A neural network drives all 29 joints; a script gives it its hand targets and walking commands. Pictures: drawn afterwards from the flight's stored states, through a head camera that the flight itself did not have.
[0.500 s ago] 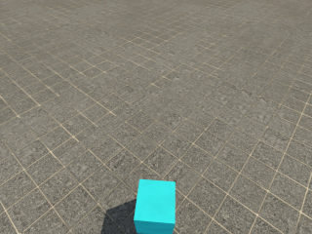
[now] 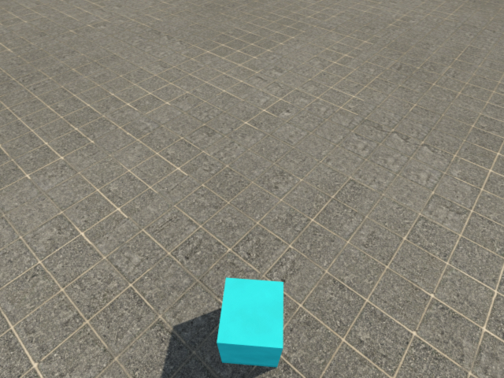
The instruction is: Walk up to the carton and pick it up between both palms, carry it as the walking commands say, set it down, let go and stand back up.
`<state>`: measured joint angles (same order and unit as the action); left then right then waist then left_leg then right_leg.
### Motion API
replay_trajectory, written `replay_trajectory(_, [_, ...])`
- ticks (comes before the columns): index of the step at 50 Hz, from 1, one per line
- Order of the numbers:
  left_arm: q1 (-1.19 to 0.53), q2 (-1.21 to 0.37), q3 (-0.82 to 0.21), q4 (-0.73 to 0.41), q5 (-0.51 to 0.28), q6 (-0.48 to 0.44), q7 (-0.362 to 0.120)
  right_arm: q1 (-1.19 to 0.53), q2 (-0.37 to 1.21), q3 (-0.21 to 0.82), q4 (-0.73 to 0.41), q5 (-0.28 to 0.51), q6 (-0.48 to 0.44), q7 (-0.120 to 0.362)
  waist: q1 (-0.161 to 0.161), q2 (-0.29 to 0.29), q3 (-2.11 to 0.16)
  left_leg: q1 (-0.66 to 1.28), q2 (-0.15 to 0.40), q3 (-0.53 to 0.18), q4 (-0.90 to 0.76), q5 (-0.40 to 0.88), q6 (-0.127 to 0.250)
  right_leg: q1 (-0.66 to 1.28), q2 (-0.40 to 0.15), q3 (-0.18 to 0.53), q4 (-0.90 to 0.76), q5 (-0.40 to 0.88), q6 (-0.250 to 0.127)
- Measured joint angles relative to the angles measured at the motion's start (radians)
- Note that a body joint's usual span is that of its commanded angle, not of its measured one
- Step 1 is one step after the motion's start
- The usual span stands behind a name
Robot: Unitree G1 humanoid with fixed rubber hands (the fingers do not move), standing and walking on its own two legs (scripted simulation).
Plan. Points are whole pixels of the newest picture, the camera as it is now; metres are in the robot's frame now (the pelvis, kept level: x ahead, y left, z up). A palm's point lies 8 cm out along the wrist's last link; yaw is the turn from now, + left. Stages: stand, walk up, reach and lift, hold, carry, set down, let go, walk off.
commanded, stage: reach and lift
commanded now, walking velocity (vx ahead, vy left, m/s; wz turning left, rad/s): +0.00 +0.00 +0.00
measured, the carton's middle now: (251, 323) +0.43 +0.03 -0.64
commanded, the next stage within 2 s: none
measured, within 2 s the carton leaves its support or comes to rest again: neither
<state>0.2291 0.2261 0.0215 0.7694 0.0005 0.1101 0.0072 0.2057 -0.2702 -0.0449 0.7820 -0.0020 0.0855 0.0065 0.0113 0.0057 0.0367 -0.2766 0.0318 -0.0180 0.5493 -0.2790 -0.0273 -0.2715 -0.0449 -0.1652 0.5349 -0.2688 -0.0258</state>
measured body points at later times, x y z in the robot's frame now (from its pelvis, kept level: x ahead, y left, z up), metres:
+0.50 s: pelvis +0.01 +0.02 -0.03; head +0.14 +0.03 +0.40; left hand +0.21 +0.26 -0.16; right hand +0.21 -0.24 -0.15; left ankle +0.01 +0.14 -0.73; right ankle +0.01 -0.10 -0.73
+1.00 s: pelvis -0.04 +0.01 -0.07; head +0.19 +0.01 +0.32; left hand +0.35 +0.22 -0.19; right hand +0.33 -0.21 -0.19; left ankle +0.01 +0.14 -0.73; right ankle +0.01 -0.10 -0.73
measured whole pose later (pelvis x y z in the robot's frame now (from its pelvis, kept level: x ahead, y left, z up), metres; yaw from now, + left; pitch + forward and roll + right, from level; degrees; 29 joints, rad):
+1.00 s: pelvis -0.04 +0.01 -0.07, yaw -2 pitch +30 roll -2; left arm -0.57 0.23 0.15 0.78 0.00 0.09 -0.03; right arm -0.53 -0.21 -0.09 0.70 0.11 0.12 -0.08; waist 0.01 0.01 -0.01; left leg -1.14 0.05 -0.02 0.95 -0.34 -0.02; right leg -1.13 -0.04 -0.13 0.90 -0.30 -0.02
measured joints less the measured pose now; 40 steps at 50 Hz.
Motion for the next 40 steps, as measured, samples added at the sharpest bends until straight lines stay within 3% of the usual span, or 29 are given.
replay_trajectory(4, [-0.139,0.000,0.000,-0.077,0.000,0.127,-0.022,-0.109,0.000,0.000,-0.037,0.019,0.129,0.012,0.000,0.002,0.029,-0.025,0.003,0.000,0.041,-0.018,0.003,-0.022,0.000,0.001,0.035,-0.012,0.000])
replay_trajectory(8, [-0.178,0.000,0.000,-0.093,0.000,0.164,-0.031,-0.130,0.000,0.000,-0.084,0.011,0.168,0.012,0.000,0.001,0.033,-0.028,0.002,0.000,0.045,-0.030,0.005,-0.024,0.000,0.001,0.037,-0.024,0.000])
replay_trajectory(12, [-0.179,0.000,0.012,-0.093,0.000,0.125,-0.039,-0.130,0.005,0.000,-0.085,0.020,0.153,0.015,0.000,0.001,0.035,-0.085,0.005,0.000,0.083,-0.055,0.005,-0.078,0.000,0.002,0.066,-0.042,0.000])
replay_trajectory(17, [-0.185,0.000,0.045,-0.093,0.000,0.038,-0.040,-0.144,0.022,0.000,-0.086,0.050,0.073,0.015,0.000,0.001,0.004,-0.240,0.010,0.000,0.179,-0.094,0.006,-0.227,0.000,0.007,0.145,-0.067,0.002])
replay_trajectory(23, [-0.227,0.000,0.046,-0.105,0.000,-0.014,-0.015,-0.211,0.023,-0.013,-0.087,0.083,0.015,0.007,0.000,0.002,-0.024,-0.398,0.010,0.000,0.254,-0.106,0.011,-0.380,0.000,0.021,0.205,-0.071,0.004])
replay_trajectory(40, [-0.606,0.000,0.073,-0.069,0.000,0.028,-0.005,-0.546,0.023,-0.039,-0.086,0.113,0.031,-0.035,0.000,0.008,-0.047,-0.716,0.016,0.000,0.372,-0.078,0.014,-0.704,0.000,0.031,0.328,-0.043,0.005])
